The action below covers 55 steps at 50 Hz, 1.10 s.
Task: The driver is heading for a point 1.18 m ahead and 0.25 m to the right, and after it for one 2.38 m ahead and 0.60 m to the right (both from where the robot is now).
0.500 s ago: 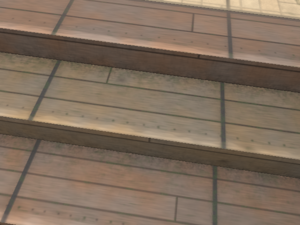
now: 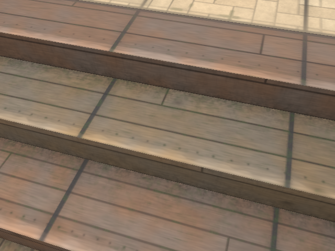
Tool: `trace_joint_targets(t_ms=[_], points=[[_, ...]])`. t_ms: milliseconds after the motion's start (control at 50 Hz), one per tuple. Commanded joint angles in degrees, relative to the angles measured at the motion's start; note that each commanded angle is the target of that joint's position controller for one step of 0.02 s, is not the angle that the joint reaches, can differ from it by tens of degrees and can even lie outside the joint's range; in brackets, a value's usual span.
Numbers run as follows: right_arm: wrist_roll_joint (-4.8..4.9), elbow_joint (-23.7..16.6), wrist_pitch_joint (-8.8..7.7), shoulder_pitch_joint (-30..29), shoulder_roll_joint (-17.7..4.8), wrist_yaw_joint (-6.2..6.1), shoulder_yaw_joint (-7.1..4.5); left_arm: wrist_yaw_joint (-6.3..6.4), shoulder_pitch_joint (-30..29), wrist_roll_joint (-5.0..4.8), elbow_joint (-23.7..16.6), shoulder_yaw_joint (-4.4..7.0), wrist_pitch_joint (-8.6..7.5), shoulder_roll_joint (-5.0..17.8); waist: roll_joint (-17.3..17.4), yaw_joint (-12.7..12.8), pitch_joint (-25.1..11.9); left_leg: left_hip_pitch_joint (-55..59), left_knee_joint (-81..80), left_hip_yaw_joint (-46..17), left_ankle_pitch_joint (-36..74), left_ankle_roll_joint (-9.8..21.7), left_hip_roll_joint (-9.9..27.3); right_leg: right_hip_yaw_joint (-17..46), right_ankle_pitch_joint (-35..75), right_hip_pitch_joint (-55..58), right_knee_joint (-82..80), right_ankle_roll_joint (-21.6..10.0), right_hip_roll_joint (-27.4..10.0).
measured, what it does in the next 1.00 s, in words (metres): walks ahead: left foot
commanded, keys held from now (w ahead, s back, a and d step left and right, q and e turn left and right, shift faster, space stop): no key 0.10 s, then w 0.90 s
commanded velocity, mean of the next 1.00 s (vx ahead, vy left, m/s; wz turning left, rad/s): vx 0.33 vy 0.00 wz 0.02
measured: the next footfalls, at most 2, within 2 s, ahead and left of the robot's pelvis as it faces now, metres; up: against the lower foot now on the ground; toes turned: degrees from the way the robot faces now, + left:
left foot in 0.78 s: +0.26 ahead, +0.15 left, +0.00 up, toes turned +2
right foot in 1.18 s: +0.48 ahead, -0.08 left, +0.15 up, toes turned -5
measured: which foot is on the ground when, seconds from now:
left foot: down 0.00-0.36, up 0.38-0.76, down 0.78-1.00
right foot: down 0.00-0.78, up 0.80-1.00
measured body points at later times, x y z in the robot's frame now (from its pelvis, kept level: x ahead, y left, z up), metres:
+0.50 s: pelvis +0.06 -0.01 +0.01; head +0.07 -0.03 +0.46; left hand +0.09 +0.26 -0.11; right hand +0.19 -0.27 -0.11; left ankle +0.01 +0.13 -0.65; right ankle +0.02 -0.10 -0.74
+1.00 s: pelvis +0.25 +0.04 +0.00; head +0.26 +0.05 +0.45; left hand +0.43 +0.24 -0.10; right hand +0.17 -0.19 -0.14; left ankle +0.22 +0.15 -0.74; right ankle +0.26 -0.08 -0.38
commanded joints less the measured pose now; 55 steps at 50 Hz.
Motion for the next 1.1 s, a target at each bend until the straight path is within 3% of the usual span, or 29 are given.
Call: trace_joint_targets(t_ms=[20,60,160,240,300,340,360,380,400,440,480,540,580,620,660,720,760,780,800,820,840,860,880,940,980,1020,1040,1060,1100], points=[[-0.18,-3.46,-1.15,-0.68,-6.10,0.70,-1.65,-0.51,-0.13,1.51,-2.99,1.42,-1.70,7.27,2.74,0.68,-6.01,2.01,-2.87,-4.46,9.00,5.91,4.79,1.12,2.57,3.81,-3.92,0.82,-1.65],[-1.14,-2.75,-1.95,-1.19,-4.26,0.97,-0.80,-0.04,-2.47,0.86,-2.71,1.33,-1.05,6.46,2.64,0.50,-2.73,-2.79,-4.83,-4.19,2.97,4.50,3.66,0.99,3.33,5.04,-2.86,1.23,-1.66],[-0.67,-0.65,-2.77,1.59,-3.93,0.27,-0.24,0.78,-1.05,0.27,-0.54,1.13,-0.17,5.48,4.21,0.03,0.46,-5.64,-8.09,-4.94,-12.58,4.58,2.71,-1.00,-2.83,3.72,-0.59,1.10,0.24],[0.24,-0.27,-3.35,4.51,-7.89,0.02,-1.23,0.72,-2.36,-1.00,-0.92,1.39,-1.88,6.17,9.70,-2.33,5.48,-4.35,-14.67,-17.09,-24.92,10.79,10.23,-2.78,-9.55,-6.45,9.42,-0.35,1.79],[1.25,0.18,-4.29,3.34,-6.49,0.09,-0.90,-0.44,1.17,-1.70,0.45,1.09,-3.79,4.74,8.96,-0.16,5.26,-3.24,-12.83,-17.65,-16.65,11.93,11.66,-1.62,-9.42,-3.76,6.39,-3.88,0.32],[1.43,-1.39,-4.67,-1.31,-4.32,0.12,-0.34,-1.01,7.60,-1.35,3.34,1.71,-4.42,6.51,4.60,3.35,3.61,-6.92,-5.69,-10.66,-6.12,8.81,6.82,0.89,-4.95,5.83,-1.30,-5.87,-0.36],[1.32,-2.75,-5.09,-2.78,-1.81,-0.15,0.26,-1.12,11.07,-1.08,4.69,2.74,-4.67,10.10,-4.43,3.78,2.61,-10.45,5.09,-1.89,-2.55,5.28,0.37,8.96,-7.05,9.36,-6.47,-8.04,-4.50],[0.98,-3.99,-5.83,-2.62,-1.48,-0.47,0.31,-1.50,16.14,-0.86,5.73,4.00,-4.83,14.36,-17.01,4.94,1.15,-19.88,18.89,3.69,-4.74,1.90,-4.42,25.28,-6.76,17.94,-14.11,-13.80,-13.07],[1.55,-4.60,-6.43,-3.55,-5.29,-0.65,-0.68,-1.55,18.92,-0.31,5.89,4.02,-5.03,14.23,-18.19,6.40,2.21,-30.63,32.40,1.71,-17.14,0.97,-3.67,36.72,-2.52,22.38,-18.18,-19.18,-20.69],[2.56,-2.53,-7.10,0.24,-5.10,0.66,-1.00,-1.14,15.55,-0.66,4.93,3.18,-5.05,11.17,-7.00,3.03,1.97,-37.12,45.40,-0.76,-11.23,2.67,1.25,30.33,-1.12,24.21,-15.76,-17.67,-19.41],[1.65,-2.07,-7.52,-0.94,-3.45,1.52,-0.87,-0.47,12.42,-0.72,4.16,2.41,-4.06,9.12,-3.51,1.83,2.35,-36.61,42.45,0.20,-2.41,2.97,4.22,21.18,4.84,21.56,-17.75,-13.93,-15.82],[1.12,-2.08,-7.15,-2.10,-0.99,2.37,-0.27,0.00,14.69,-0.58,5.07,1.79,-2.52,7.43,-5.47,2.14,1.22,-33.21,37.98,4.78,1.72,1.06,3.58,12.15,14.72,19.20,-18.80,-12.66,-12.16],[0.90,-3.45,-7.17,-5.79,0.04,2.53,0.44,0.36,13.45,-0.40,4.07,1.84,-2.16,8.54,-4.25,2.35,2.55,-30.36,29.52,5.99,4.53,-0.08,3.54,8.49,17.85,15.38,-19.21,-12.16,-11.25],[0.80,-2.81,-6.83,-4.96,1.74,2.69,1.45,0.71,13.26,-0.32,3.81,2.05,-1.47,9.68,-8.13,1.87,1.85,-21.34,25.24,8.48,6.16,-0.23,2.14,5.19,19.68,9.43,-18.89,-11.72,-10.52],[1.00,-3.49,-6.41,-6.42,-0.60,2.61,1.01,1.03,13.83,-1.08,3.39,2.35,-1.50,10.97,-8.94,1.89,3.03,-17.99,20.50,8.67,6.45,0.75,1.41,5.70,21.86,8.31,-18.58,-11.56,-11.81],[0.63,-4.03,-6.25,-4.24,-3.41,2.37,-0.15,1.45,12.26,-1.79,3.49,2.29,-1.36,11.84,-9.95,-1.62,-0.02,-12.92,14.35,8.38,5.97,4.58,-0.55,5.63,44.87,13.86,-10.54,-10.01,-13.59],[0.42,-0.65,-7.49,3.54,-5.35,2.67,-2.02,1.23,12.90,-2.21,4.16,2.04,-0.68,11.56,-6.15,-6.33,-5.65,2.41,-2.02,11.93,14.60,6.70,-3.93,1.52,56.74,14.31,8.30,-7.29,-7.79],[0.58,2.93,-7.40,12.81,-6.71,2.53,-2.84,0.90,10.05,-2.01,3.27,2.17,-1.33,12.26,-5.33,-10.20,-8.01,17.81,-5.67,7.63,20.13,7.61,-0.90,2.27,48.43,2.37,19.77,-5.76,-5.70],[-0.07,5.15,-6.57,18.27,-11.55,1.85,-2.93,0.31,6.27,0.80,1.20,0.02,-2.49,4.35,11.75,-9.55,-8.45,30.06,-3.44,-10.49,46.99,10.70,14.60,-0.15,-9.81,-17.96,44.56,-2.33,1.89],[-1.94,5.15,-5.91,21.57,-11.81,1.46,-2.54,-0.17,14.89,-1.68,4.10,-0.57,-4.25,1.16,11.75,-7.37,-13.78,32.08,-1.23,-23.12,57.54,20.11,24.83,10.84,-20.03,-27.72,62.40,-1.50,6.21],[-1.29,7.03,-5.43,22.22,-10.84,1.51,-2.86,-0.59,14.83,-3.53,3.42,0.24,-4.72,4.28,7.53,-7.24,-12.03,29.74,-7.17,-25.10,30.77,24.44,26.32,9.37,-19.23,-36.50,70.05,-1.20,4.52],[-0.37,8.39,-5.04,19.91,-5.46,1.97,-1.49,-0.70,6.60,-4.39,0.86,0.03,-4.31,4.24,4.71,-7.10,-4.90,25.20,-10.96,-21.85,8.81,21.52,22.97,4.60,-18.57,-45.03,76.40,-1.80,0.74],[-0.75,9.87,-4.37,17.80,-1.61,2.54,0.18,-0.71,1.11,-3.68,-1.41,-1.27,-3.56,0.40,3.73,-6.30,-1.21,19.14,-13.92,-21.17,-3.21,19.60,21.69,1.06,-19.29,-50.78,89.13,-2.10,-0.57],[-0.81,14.46,-4.08,15.46,3.07,3.25,3.11,-1.85,-0.23,-3.14,-6.50,-4.43,-1.46,-6.16,3.54,0.08,5.79,2.41,-15.96,-13.35,-7.84,14.56,18.28,3.65,-15.32,-60.34,107.34,-3.70,-2.22],[-1.30,16.38,-3.75,15.74,2.59,2.67,4.10,-1.60,-2.13,-3.67,-10.28,-6.43,-1.30,-8.06,2.46,1.34,7.20,-2.00,-15.89,-9.33,-6.63,11.92,18.72,7.58,-11.62,-67.78,112.77,-4.74,-0.27],[-1.53,14.41,-4.16,8.61,0.58,2.43,4.86,-1.94,-6.28,-2.13,-15.37,-7.45,-1.73,-5.99,0.61,4.45,7.69,-18.14,-18.56,1.36,-7.14,9.50,12.13,3.96,-0.96,-57.86,91.63,-3.40,-0.92],[-0.76,13.56,-5.08,7.08,-0.62,1.69,5.24,-1.68,-8.55,-1.16,-17.17,-7.46,-1.82,-2.47,0.67,5.19,6.37,-28.13,-24.06,4.82,-3.38,11.49,9.69,-1.20,3.06,-45.01,76.68,-1.57,-1.81],[0.10,14.58,-6.05,10.36,-1.95,0.91,4.97,-1.13,-11.38,-0.13,-18.38,-7.74,-1.83,-2.28,2.40,4.04,3.20,-30.17,-28.77,4.47,0.58,13.32,9.28,-6.25,5.72,-34.63,69.96,-0.60,-2.70],[2.95,17.54,-7.47,15.04,-5.49,0.55,3.97,0.51,-12.48,0.24,-18.44,-7.50,-2.14,-1.59,5.03,3.07,-5.62,-17.70,-30.66,7.11,26.33,13.38,8.61,-11.53,3.60,-17.67,56.48,-1.99,-2.72]])
Keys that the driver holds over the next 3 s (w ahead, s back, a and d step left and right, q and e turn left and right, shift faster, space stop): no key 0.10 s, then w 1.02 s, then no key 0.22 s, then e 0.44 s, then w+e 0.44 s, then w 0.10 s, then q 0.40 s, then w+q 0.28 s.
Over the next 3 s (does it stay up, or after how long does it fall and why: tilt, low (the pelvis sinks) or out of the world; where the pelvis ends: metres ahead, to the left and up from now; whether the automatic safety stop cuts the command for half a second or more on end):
stays up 0.76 -0.35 0.29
